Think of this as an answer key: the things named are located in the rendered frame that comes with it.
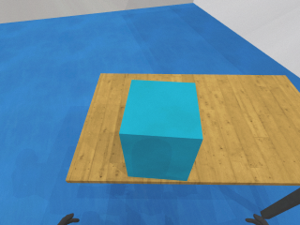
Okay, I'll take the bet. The robot right hand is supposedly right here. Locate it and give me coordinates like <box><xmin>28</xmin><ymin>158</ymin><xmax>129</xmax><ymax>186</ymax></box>
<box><xmin>245</xmin><ymin>214</ymin><xmax>269</xmax><ymax>225</ymax></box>

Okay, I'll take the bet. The carton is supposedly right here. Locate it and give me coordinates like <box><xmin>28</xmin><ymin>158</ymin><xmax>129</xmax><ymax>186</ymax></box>
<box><xmin>119</xmin><ymin>80</ymin><xmax>203</xmax><ymax>181</ymax></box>

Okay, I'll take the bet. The table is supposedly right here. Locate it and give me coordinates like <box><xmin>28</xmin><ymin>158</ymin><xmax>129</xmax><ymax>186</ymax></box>
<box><xmin>66</xmin><ymin>73</ymin><xmax>300</xmax><ymax>219</ymax></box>

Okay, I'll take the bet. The robot left hand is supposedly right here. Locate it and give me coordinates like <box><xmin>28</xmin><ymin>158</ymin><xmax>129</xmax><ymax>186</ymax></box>
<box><xmin>57</xmin><ymin>213</ymin><xmax>80</xmax><ymax>225</ymax></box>

